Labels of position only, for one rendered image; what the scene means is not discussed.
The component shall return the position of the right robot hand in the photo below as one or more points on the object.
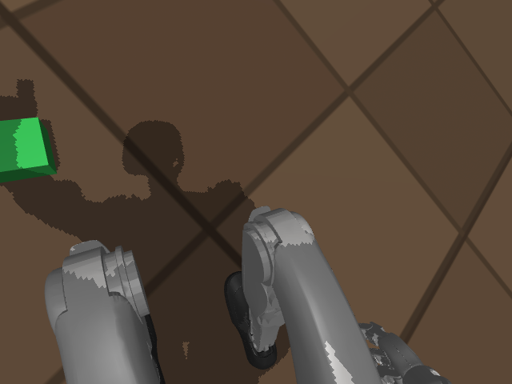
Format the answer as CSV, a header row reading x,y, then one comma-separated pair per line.
x,y
394,356

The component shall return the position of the right robot foot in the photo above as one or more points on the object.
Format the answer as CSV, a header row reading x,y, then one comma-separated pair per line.
x,y
239,314

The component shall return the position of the left robot foot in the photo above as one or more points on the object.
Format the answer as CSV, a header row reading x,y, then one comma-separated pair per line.
x,y
154,352

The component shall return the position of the carton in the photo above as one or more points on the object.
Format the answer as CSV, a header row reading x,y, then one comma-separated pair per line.
x,y
25,150

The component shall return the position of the right robot arm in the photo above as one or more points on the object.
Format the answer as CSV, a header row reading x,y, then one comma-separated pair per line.
x,y
423,375

